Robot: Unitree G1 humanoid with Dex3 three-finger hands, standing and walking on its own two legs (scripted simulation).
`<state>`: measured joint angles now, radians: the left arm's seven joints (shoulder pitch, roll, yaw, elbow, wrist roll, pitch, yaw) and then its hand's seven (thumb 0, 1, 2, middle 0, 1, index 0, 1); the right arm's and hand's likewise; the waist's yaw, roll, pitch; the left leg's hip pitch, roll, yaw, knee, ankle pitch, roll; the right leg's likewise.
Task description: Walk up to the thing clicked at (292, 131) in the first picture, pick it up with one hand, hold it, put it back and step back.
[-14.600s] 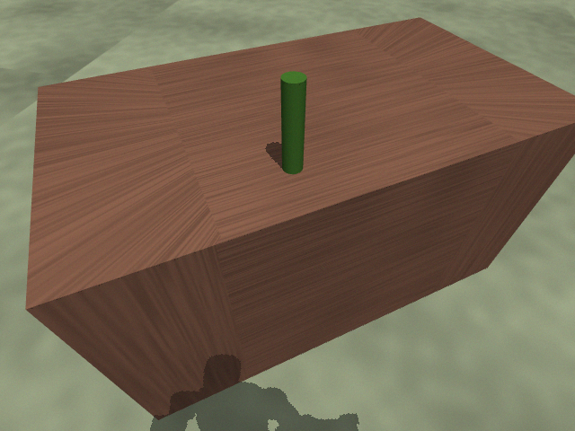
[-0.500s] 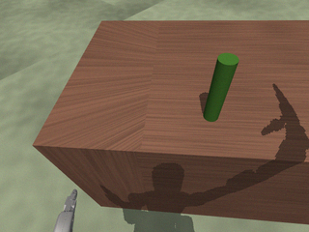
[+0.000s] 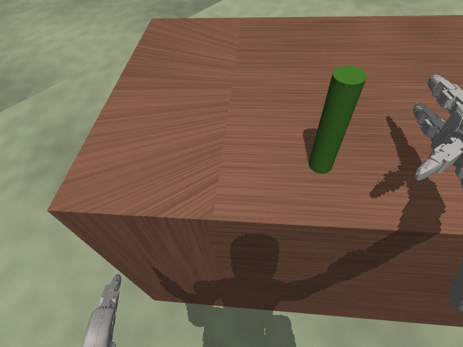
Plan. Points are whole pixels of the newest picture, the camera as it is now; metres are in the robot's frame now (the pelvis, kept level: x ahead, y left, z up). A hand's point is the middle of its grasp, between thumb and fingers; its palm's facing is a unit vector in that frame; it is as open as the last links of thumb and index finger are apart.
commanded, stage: close in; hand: right
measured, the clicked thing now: (332, 127) +0.49 -0.11 +0.11
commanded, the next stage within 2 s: close in 0.78 s
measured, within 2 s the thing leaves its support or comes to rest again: leaves its support in 1.80 s
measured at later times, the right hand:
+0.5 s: hand (343, 137) +0.50 -0.14 +0.08, palm faces -0.04 +1.00 +0.01, open 17.8 cm
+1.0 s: hand (320, 147) +0.49 -0.10 +0.06, palm faces -0.04 +1.00 +0.01, open 17.5 cm
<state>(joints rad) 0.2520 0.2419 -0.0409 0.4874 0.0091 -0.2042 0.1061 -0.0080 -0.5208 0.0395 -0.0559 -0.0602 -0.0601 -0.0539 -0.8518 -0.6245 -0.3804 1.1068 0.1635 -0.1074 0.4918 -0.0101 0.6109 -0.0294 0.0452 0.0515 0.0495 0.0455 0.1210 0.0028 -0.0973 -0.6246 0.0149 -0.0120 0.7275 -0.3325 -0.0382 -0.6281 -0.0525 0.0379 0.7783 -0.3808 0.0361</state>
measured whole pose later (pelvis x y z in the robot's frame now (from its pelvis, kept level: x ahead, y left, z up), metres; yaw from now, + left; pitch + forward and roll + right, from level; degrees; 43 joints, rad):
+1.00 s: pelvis -0.01 +0.00 -0.03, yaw +1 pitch +17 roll +1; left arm 0.34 0.23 0.10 0.21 0.03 -0.07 0.00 -0.01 -0.53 0.05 -0.05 -0.06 -0.06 -0.05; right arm -0.81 -0.28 -0.31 0.95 0.05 -0.25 0.08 -0.01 0.61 -0.04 0.11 0.10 0.12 0.10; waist 0.16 -0.01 -0.11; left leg -0.83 0.01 -0.04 0.94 -0.41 -0.04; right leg -0.81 -0.06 0.02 0.97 -0.46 0.04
